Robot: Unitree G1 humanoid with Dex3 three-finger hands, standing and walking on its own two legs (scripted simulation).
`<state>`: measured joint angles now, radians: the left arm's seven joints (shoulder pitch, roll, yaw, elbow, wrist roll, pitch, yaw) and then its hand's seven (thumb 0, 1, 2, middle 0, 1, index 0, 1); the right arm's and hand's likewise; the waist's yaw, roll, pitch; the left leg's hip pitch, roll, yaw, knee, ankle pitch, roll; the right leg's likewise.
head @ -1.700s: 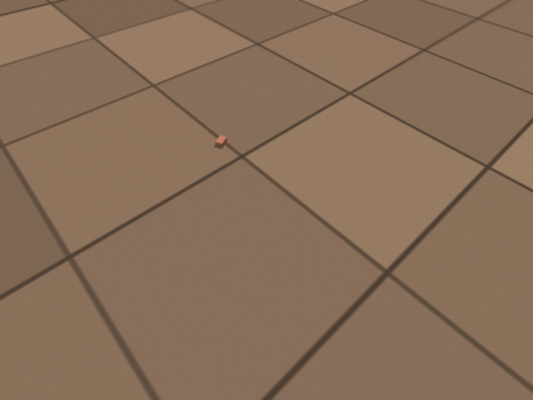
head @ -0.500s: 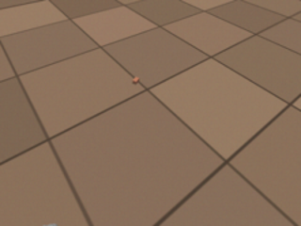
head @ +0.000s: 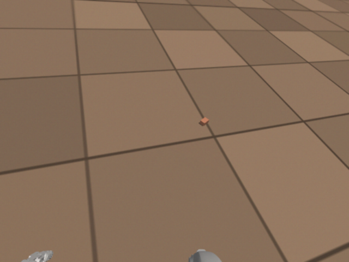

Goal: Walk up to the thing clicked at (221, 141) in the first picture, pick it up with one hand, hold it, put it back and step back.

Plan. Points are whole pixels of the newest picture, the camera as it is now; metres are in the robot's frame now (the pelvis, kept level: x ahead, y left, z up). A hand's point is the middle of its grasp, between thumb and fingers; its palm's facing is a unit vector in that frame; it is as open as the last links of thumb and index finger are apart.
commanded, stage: walk up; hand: left
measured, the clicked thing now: (204, 121) +1.32 -0.37 -0.76
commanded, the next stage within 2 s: none
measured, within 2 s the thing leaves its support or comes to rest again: neither
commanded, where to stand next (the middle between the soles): +1.20 -0.80 m, yaw +43 degrees
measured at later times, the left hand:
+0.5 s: hand (111, 232) +0.23 +0.15 -0.15, palm faces +0.29 -0.90 -0.33, open 7.4 cm
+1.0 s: hand (159, 162) +0.48 +0.03 -0.18, palm faces +0.37 -0.84 -0.39, open 7.4 cm
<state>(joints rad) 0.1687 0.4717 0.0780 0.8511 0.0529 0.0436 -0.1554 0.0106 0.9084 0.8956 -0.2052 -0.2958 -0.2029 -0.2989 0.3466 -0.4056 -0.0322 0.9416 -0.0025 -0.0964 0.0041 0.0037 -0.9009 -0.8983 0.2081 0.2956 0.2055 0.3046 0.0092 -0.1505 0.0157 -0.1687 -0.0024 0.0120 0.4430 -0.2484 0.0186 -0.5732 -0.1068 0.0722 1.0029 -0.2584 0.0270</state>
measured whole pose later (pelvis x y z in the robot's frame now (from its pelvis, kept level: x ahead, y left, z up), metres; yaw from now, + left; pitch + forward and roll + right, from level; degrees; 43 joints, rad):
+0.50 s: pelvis +0.26 -0.14 -0.01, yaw +17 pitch +0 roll +0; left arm 0.27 0.44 0.10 0.79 0.05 0.01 -0.11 0.01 0.90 0.90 -0.21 -0.30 -0.21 -0.30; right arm 0.28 -0.44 -0.04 0.85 0.00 -0.10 -0.02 0.00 -0.91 -0.90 0.21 0.30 0.20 0.30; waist 0.10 -0.04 0.07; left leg -0.57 0.04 0.12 0.80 -0.27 0.04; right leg -0.18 -0.05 -0.19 0.57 -0.38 -0.04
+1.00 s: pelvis +0.50 -0.30 -0.06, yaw +27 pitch +0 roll +0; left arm 0.21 0.50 0.15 0.71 0.07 0.05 -0.11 0.01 0.91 0.90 -0.21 -0.30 -0.20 -0.30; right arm 0.41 -0.52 -0.06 0.91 -0.03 -0.07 -0.09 0.00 -0.90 -0.90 0.21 0.30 0.21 0.31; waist -0.02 -0.06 0.05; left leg -0.50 0.17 -0.21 0.98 -0.48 0.04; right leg -0.54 -0.08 -0.02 0.94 -0.39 0.03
